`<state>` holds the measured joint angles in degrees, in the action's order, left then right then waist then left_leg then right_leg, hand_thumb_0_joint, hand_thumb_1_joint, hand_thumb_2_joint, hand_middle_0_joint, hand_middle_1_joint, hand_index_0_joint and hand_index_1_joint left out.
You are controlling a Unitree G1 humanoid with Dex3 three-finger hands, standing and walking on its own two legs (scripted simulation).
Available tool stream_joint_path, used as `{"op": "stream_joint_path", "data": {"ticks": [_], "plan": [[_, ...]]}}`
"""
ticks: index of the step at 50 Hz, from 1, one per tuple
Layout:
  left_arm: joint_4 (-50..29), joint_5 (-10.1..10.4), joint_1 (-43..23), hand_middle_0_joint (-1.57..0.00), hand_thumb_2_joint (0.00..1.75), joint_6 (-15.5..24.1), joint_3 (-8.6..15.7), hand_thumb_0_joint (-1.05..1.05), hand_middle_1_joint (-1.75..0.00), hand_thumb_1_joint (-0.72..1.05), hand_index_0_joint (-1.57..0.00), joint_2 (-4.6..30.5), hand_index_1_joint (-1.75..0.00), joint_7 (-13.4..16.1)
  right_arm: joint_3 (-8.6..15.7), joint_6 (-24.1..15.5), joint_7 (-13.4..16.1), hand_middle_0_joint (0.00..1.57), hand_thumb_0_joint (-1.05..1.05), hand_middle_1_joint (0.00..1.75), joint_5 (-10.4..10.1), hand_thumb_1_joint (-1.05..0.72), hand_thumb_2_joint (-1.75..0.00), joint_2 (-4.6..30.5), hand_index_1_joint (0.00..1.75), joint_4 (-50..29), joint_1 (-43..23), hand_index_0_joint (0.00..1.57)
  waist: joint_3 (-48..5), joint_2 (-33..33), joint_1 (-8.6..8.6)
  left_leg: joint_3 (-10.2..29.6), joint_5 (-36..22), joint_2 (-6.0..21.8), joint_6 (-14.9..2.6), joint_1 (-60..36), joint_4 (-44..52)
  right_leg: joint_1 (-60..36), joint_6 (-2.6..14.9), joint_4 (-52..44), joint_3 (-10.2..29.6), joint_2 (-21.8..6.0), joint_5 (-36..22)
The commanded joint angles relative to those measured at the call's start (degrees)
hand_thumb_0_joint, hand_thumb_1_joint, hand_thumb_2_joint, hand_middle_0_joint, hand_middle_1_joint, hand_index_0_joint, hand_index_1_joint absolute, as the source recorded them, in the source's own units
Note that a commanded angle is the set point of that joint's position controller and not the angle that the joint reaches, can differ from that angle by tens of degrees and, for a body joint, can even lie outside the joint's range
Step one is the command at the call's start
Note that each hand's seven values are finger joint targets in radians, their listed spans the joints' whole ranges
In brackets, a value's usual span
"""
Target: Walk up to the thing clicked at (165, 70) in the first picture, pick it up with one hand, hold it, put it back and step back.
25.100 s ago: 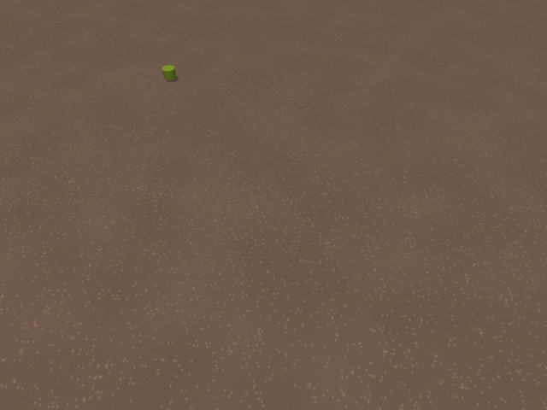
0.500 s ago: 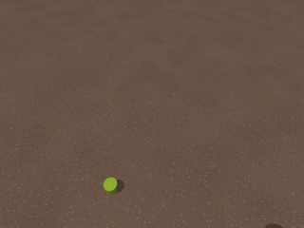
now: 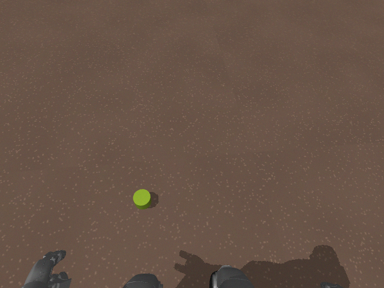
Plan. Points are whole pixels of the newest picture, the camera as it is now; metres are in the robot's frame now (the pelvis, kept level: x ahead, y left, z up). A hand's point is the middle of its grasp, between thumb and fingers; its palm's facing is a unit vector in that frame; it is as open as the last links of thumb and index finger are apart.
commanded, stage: walk up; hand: left
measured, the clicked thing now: (142, 199) +0.52 +0.21 -0.72
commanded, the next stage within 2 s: none
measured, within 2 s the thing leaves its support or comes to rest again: neither
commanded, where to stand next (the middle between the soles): +0.14 -0.03 m, yaw -1 degrees
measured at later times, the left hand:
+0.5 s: hand out of the picture +0.00 +0.26 -0.15, palm faces -0.10 -0.92 -0.39, open 7.4 cm
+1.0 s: hand out of the picture -0.14 +0.25 -0.15, palm faces -0.03 -0.95 -0.32, open 7.4 cm
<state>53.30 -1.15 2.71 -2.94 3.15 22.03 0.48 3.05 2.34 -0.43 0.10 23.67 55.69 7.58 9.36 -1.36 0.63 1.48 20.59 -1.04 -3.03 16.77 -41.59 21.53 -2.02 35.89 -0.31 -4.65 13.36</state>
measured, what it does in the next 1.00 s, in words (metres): walks backwards: right foot, then left foot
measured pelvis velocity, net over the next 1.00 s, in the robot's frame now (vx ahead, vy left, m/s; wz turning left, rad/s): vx -0.25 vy -0.01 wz -0.06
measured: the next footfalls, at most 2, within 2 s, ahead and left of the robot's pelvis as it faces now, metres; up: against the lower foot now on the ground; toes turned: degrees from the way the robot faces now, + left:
right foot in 0.44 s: -0.08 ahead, -0.12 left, +0.00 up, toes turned -2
left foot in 0.78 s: -0.16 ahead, +0.12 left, +0.00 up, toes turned -3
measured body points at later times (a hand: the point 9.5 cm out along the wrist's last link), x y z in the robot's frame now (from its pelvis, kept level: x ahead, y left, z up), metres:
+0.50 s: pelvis -0.10 +0.00 +0.00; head -0.04 -0.01 +0.44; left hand +0.01 +0.30 -0.12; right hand -0.01 -0.32 -0.13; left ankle -0.03 +0.12 -0.71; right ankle -0.12 -0.11 -0.72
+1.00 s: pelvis -0.25 -0.01 +0.01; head -0.19 +0.03 +0.46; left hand -0.14 +0.30 -0.13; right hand -0.16 -0.32 -0.08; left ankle -0.20 +0.12 -0.72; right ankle -0.29 -0.16 -0.63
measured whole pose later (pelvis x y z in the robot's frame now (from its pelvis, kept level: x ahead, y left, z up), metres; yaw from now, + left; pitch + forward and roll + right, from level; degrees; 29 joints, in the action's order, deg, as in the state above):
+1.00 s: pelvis -0.25 -0.01 +0.01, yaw -3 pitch -2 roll -1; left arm 45.4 -1.1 11.1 -5.6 5.7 22.9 -1.0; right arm 2.1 0.0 1.7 2.1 19.7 48.0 10.4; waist 8.7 -4.0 -1.5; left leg 0.5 13.9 2.2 -0.2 16.7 -32.4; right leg 25.2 0.1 69.2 10.2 5.9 25.9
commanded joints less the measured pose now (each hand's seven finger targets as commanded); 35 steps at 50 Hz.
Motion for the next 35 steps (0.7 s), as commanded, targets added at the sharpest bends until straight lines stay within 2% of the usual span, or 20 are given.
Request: {"op": "stream_joint_path", "data": {"ticks": [1, 2, 3, 5, 6, 8, 11, 14, 16, 19, 21, 22, 23, 24, 25, 26, 27, 28, 30, 35], "plan": [[-7.6, 0.8, -2.4, -0.20, 0.90, 0.0, 2.2, 0.00, -0.30, 0.90, -0.20, 8.3, -0.30, 1.7, 4.6, -1.3, 1.3, 0.20, 0.00, 0.30, 2.2, -0.90, -0.90, 16.1, 0.30, -3.2, 6.1, 0.20, -10.0, 15.3, 1.38, 22.0, -45.6, 15.6, -4.16, -9.5, 19.0, 8.5, 4.03, 20.3, 5.0, 11.1, 20.4], [-6.5, 0.6, 0.5, -0.20, 0.90, -0.9, 2.5, 0.00, -0.30, 0.90, -0.20, 8.8, -0.30, 2.0, 4.4, -1.4, 1.4, 0.20, 0.00, 0.30, 2.7, -0.90, -0.90, 15.1, 0.30, -3.7, 5.3, 0.20, -10.5, 8.4, -0.25, 20.4, -46.2, 18.3, -7.19, -7.3, 17.8, 6.6, 4.07, 27.1, 9.5, 10.1, 22.5], [-7.0, 0.6, 2.7, -0.20, 0.90, -1.0, 2.3, 0.00, -0.30, 0.90, -0.20, 8.7, -0.30, 2.3, 4.6, -1.4, 1.5, 0.20, 0.00, 0.30, 2.2, -0.90, -0.90, 17.6, 0.30, -5.5, 3.5, 0.20, -11.7, 11.7, 0.06, 23.2, -48.3, 20.9, -8.51, -5.5, 18.1, 6.7, 3.83, 30.8, 11.1, 11.3, 24.8], [-5.8, 0.4, 1.7, -0.20, 0.90, -1.2, 3.0, 0.00, -0.30, 0.90, -0.20, 10.6, -0.30, 2.7, 4.8, -1.3, 2.2, 0.20, 0.00, 0.30, 2.4, -0.90, -0.90, 16.2, 0.30, -7.0, -0.9, 0.20, -10.7, 11.9, -0.95, 20.5, -39.4, 19.7, -9.56, -4.7, 18.5, 7.5, 3.78, 36.0, 13.7, 10.9, 21.0], [-5.0, 0.8, 3.4, -0.20, 0.90, -1.3, 3.1, 0.00, -0.30, 0.90, -0.20, 11.1, -0.30, 2.4, 4.3, -1.6, 2.6, 0.20, 0.00, 0.30, 2.6, -0.90, -0.90, 13.8, 0.30, -7.9, -3.6, 0.20, -10.5, 9.8, -2.54, 15.5, -38.1, 16.5, -8.76, -6.1, 16.9, 8.5, 3.51, 37.4, 13.8, 10.7, 17.4], [-5.5, 0.5, 6.0, -0.20, 0.90, -1.0, 3.4, 0.00, -0.30, 0.90, -0.20, 11.0, -0.30, 1.9, 3.9, -1.9, 3.1, 0.20, 0.00, 0.30, 1.9, -0.90, -0.90, 11.9, 0.30, -8.6, -1.9, 0.20, -11.6, 9.2, -2.88, 13.1, -41.8, 15.2, -8.68, -12.6, 13.3, 10.4, 2.54, 37.1, 12.2, 10.3, 14.8], [-7.8, -0.2, 3.7, -0.20, 0.90, -0.3, 3.5, 0.00, -0.30, 0.90, -0.20, 10.1, -0.30, 1.5, 4.0, -1.9, 3.6, 0.20, 0.00, 0.30, 1.2, -0.90, -0.90, 10.6, 0.30, -7.9, 3.9, 0.20, -12.4, 7.6, 0.16, 12.9, -45.0, 14.5, -8.26, -19.9, 11.4, 10.8, 0.95, 28.0, 10.2, 9.8, 14.6], [-9.2, -0.2, 3.3, -0.20, 0.90, 0.0, 3.5, 0.00, -0.30, 0.90, -0.20, 9.7, -0.30, 1.2, 4.4, -1.8, 3.8, 0.20, 0.00, 0.30, 1.0, -0.90, -0.90, 11.9, 0.30, -8.6, 5.2, 0.20, -12.9, 7.8, 1.76, 13.1, -43.0, 16.5, -10.42, -21.5, 10.9, 8.8, 0.44, 19.0, 8.4, 8.5, 15.5], [-9.1, -0.3, 4.1, -0.20, 0.90, 0.1, 3.8, 0.00, -0.30, 0.90, -0.20, 9.8, -0.30, 1.0, 4.5, -1.7, 3.6, 0.20, 0.00, 0.30, 1.1, -0.90, -0.90, 12.6, 0.30, -9.6, 4.6, 0.20, -13.2, 8.2, 1.62, 12.4, -40.3, 16.6, -10.39, -18.6, 10.8, 4.4, 0.81, 13.0, 6.3, 7.2, 15.4], [-7.4, -0.4, 9.2, -0.20, 0.90, 0.3, 4.3, 0.00, -0.30, 0.90, -0.20, 9.3, -0.30, 0.3, 4.4, -1.2, 3.1, 0.20, 0.00, 0.30, 1.1, -0.90, -0.90, 13.5, 0.30, -11.2, 0.7, 0.20, -14.8, 10.8, -0.62, 11.5, -32.1, 16.5, -8.84, -11.0, 10.0, -5.4, 2.31, 1.4, 2.8, 6.0, 10.3], [-5.5, -0.9, 13.3, -0.20, 0.90, 0.6, 4.7, 0.00, -0.30, 0.90, -0.20, 9.3, -0.30, 0.2, 4.1, -0.7, 2.7, 0.20, 0.00, 0.30, 0.7, -0.90, -0.90, 12.9, 0.30, -12.0, -2.4, 0.20, -15.2, 9.0, -3.03, 9.2, -24.1, 14.2, -5.63, -4.2, 6.6, -13.3, 4.15, -9.6, 2.4, 5.4, -0.8], [-6.1, -1.3, 13.2, -0.20, 0.90, 0.9, 5.1, 0.00, -0.30, 0.90, -0.20, 11.3, -0.30, 0.2, 3.5, -0.6, 2.6, 0.20, 0.00, 0.30, 0.3, -0.90, -0.90, 11.3, 0.30, -12.3, -2.4, 0.20, -14.7, 4.1, -3.10, 7.3, -16.3, 10.6, -2.60, 1.0, 3.6, -15.3, 5.77, -11.3, 8.8, 1.5, -6.4], [-7.5, -1.7, 11.0, -0.20, 0.90, 1.2, 6.1, 0.00, -0.30, 0.90, -0.20, 15.3, -0.30, 0.0, 2.9, -0.6, 2.6, 0.20, 0.00, 0.30, -0.2, -0.90, -0.90, 9.2, 0.30, -12.8, -1.7, 0.20, -12.4, -7.1, -2.04, 3.5, -3.4, 1.9, 0.94, 9.8, -5.1, -15.7, 10.43, -12.8, 21.6, -6.8, -11.9], [-9.3, -1.2, 7.8, -0.20, 0.90, 1.1, 6.6, 0.00, -0.30, 0.90, -0.20, 19.2, -0.30, -0.2, 3.0, -0.3, 3.4, 0.20, 0.00, 0.30, -0.1, -0.90, -0.90, 8.6, 0.30, -12.7, -2.7, 0.20, -9.8, -14.9, -4.02, 2.2, 17.3, -4.2, 2.74, 8.2, -19.8, -3.8, 20.45, -16.6, 31.1, -17.7, -17.1], [-11.0, -1.2, 4.8, -0.20, 0.90, 1.4, 6.3, 0.00, -0.30, 0.90, -0.20, 18.7, -0.30, 0.1, 3.8, -0.2, 3.5, 0.20, 0.00, 0.30, -0.5, -0.90, -0.90, 10.0, 0.30, -11.7, -0.9, 0.20, -6.5, -13.5, -2.56, 6.7, 18.4, -2.2, 2.92, 4.9, -27.4, 3.6, 21.62, -17.4, 33.0, -19.4, -18.6], [-11.4, -1.1, 4.1, -0.20, 0.90, 1.3, 5.8, 0.00, -0.30, 0.90, -0.20, 16.0, -0.30, 0.1, 3.5, -0.4, 3.1, 0.20, 0.00, 0.30, -0.3, -0.90, -0.90, 11.0, 0.30, -10.6, 1.3, 0.20, -5.6, -9.5, -1.53, 7.5, 15.7, -2.2, 2.79, 3.9, -27.4, 3.5, 19.67, -16.2, 27.8, -16.5, -19.4], [-12.2, -0.7, 2.8, -0.20, 0.90, 1.4, 5.3, 0.00, -0.30, 0.90, -0.20, 13.3, -0.30, 0.4, 3.0, -0.5, 2.9, 0.20, 0.00, 0.30, -0.6, -0.90, -0.90, 10.5, 0.30, -9.8, 1.7, 0.20, -5.9, -5.3, -0.70, 7.9, 12.4, -4.2, 2.85, 6.3, -28.0, -1.2, 17.04, -12.3, 18.6, -10.4, -24.5], [-12.3, -0.9, 2.2, -0.20, 0.90, 1.3, 5.1, 0.00, -0.30, 0.90, -0.20, 12.1, -0.30, 0.7, 2.5, -0.8, 3.1, 0.20, 0.00, 0.30, -0.8, -0.90, -0.90, 9.2, 0.30, -9.4, 2.1, 0.20, -7.3, -6.2, -0.05, 7.8, 11.0, -5.4, 2.98, 9.9, -27.7, -6.2, 14.88, -9.8, 14.4, -7.5, -29.2], [-12.8, -1.4, 4.2, -0.20, 0.90, 0.9, 5.3, 0.00, -0.30, 0.90, -0.20, 11.4, -0.30, 0.7, 2.0, -1.3, 3.6, 0.20, 0.00, 0.30, -0.5, -0.90, -0.90, 8.4, 0.30, -10.1, 2.5, 0.20, -9.3, -6.9, -1.77, 6.1, 9.7, -5.7, 4.00, 10.8, -25.7, -11.0, 13.66, -7.6, 12.3, -5.2, -30.6], [-14.9, -1.9, 7.9, -0.20, 0.90, -0.3, 5.3, 0.00, -0.30, 0.90, -0.20, 10.7, -0.30, 1.0, 1.9, -2.5, 4.0, 0.20, 0.00, 0.30, 0.5, -0.90, -0.90, 7.6, 0.30, -11.0, 4.2, 0.20, -13.1, -10.3, -3.76, -0.2, 9.7, -0.6, 4.23, 10.1, -0.6, -23.2, 14.27, -2.8, 12.0, -6.7, -33.8]]}}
